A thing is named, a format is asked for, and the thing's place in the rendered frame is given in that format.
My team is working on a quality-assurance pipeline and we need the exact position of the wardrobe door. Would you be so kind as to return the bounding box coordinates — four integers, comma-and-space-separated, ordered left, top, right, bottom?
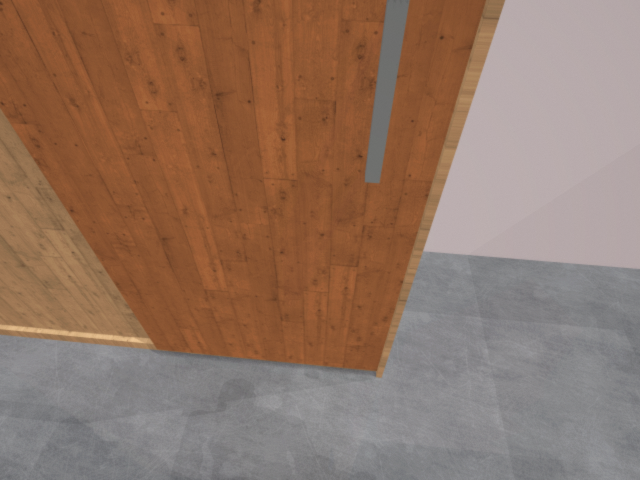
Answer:
0, 0, 486, 371
0, 109, 149, 338

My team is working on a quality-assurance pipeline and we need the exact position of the handle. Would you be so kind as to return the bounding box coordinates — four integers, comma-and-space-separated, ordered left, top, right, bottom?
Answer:
365, 0, 410, 183

